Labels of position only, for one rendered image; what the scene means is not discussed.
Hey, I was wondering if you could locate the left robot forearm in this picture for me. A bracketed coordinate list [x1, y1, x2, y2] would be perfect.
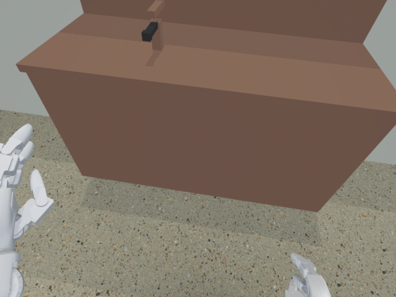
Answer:
[0, 251, 25, 297]

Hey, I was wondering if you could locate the tap lever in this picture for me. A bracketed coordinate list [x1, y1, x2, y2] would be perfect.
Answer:
[142, 22, 158, 42]

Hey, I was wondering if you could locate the right robot hand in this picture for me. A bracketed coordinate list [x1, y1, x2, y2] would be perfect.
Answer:
[285, 252, 331, 297]

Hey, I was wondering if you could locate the left robot hand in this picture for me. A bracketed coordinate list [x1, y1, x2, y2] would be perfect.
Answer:
[0, 124, 53, 252]

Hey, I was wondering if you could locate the counter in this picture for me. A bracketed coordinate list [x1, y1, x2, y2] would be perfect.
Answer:
[16, 0, 396, 212]

